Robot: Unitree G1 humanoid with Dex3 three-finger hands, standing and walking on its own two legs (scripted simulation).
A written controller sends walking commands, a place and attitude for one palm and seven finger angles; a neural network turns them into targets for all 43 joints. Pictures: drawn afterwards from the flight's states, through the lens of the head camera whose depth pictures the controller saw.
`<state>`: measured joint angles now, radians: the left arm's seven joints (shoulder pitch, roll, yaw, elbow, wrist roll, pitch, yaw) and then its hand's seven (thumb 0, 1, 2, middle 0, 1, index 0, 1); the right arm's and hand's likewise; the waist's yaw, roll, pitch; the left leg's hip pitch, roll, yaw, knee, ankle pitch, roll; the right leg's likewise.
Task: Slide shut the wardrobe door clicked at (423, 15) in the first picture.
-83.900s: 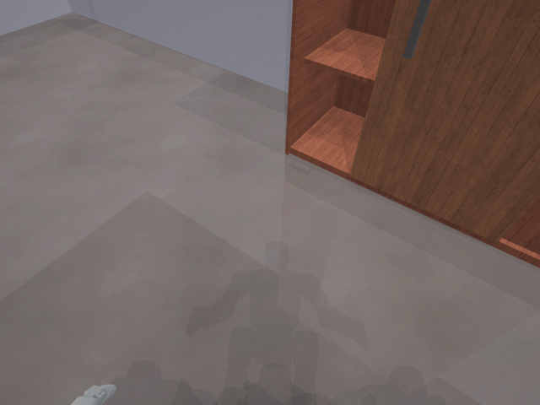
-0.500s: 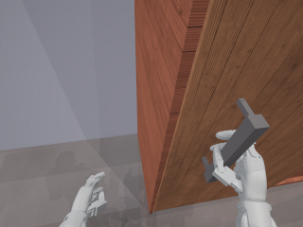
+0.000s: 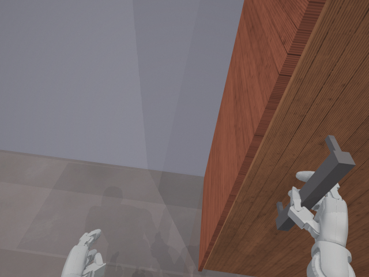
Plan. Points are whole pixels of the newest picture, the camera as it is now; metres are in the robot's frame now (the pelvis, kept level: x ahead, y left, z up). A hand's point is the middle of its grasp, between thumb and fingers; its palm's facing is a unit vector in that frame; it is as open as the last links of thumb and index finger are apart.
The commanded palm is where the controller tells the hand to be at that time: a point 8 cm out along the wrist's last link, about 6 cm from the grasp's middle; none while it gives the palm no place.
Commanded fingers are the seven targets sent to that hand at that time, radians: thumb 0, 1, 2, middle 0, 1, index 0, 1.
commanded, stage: stop walking and hold the door there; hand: right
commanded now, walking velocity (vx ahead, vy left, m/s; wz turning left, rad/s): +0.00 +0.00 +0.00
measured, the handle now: (303, 188) +0.29 -0.22 +0.09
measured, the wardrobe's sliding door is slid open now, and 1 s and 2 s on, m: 0.00 0.00 0.00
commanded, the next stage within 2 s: loosen the grip on the handle in 0.58 s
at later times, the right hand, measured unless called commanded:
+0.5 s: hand (297, 209) +0.25 -0.20 +0.09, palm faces +0.21 +0.96 -0.16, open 6.0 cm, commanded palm +0.22 -0.22 +0.09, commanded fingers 0.00 -0.90 -0.90 0.45 1.40 0.45 1.40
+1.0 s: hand (297, 208) +0.25 -0.20 +0.09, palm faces +0.26 +0.95 -0.15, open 11.2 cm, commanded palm +0.21 -0.24 +0.10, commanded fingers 0.00 0.55 -0.20 0.36 1.28 0.36 1.28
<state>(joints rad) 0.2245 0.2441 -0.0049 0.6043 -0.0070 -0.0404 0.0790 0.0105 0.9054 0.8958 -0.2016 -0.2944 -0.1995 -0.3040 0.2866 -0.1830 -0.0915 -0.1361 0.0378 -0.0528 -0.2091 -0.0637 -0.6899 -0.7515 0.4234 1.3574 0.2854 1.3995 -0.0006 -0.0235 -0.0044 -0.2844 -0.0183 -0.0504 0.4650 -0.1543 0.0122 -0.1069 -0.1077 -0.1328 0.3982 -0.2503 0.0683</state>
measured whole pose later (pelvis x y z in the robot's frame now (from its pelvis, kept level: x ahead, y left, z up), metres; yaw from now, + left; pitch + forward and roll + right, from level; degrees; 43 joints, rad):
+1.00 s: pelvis -0.03 -0.01 -0.02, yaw -6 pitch -2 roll -1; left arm 0.24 0.25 -0.01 0.65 -0.03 -0.26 0.02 0.01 0.90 0.90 -0.20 -0.29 -0.20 -0.30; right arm -0.01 -0.18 -0.02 0.12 0.04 -0.14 -0.10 -0.02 0.14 -0.43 0.44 1.38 0.38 1.38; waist -0.04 0.00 -0.01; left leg -0.38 0.04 0.02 0.62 -0.21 -0.01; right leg -0.27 -0.06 -0.03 0.61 -0.31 0.03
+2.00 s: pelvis +0.01 -0.04 -0.03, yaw -7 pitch +4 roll +1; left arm 0.28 0.25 -0.03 0.63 -0.01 -0.27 0.05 0.01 0.90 0.90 -0.20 -0.29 -0.20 -0.30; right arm 0.17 -0.30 -0.23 -0.02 0.18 -0.16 0.13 -0.01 0.55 -0.20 0.26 1.15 0.25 1.15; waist -0.05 -0.03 -0.08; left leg -0.48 0.06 0.03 0.72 -0.31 -0.04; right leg -0.40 -0.04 0.01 0.75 -0.42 0.02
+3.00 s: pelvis +0.01 -0.04 -0.03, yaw -7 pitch +1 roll +2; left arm 0.27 0.24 -0.06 0.58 -0.07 -0.42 0.09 0.01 0.90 0.90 -0.21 -0.30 -0.20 -0.30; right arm 0.50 -0.35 -0.32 -0.28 0.37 -0.08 0.37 -0.02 0.55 -0.20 0.26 1.15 0.25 1.15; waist -0.08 -0.05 -0.10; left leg -0.43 0.04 0.05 0.75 -0.34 -0.04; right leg -0.37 -0.06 0.03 0.83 -0.47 0.02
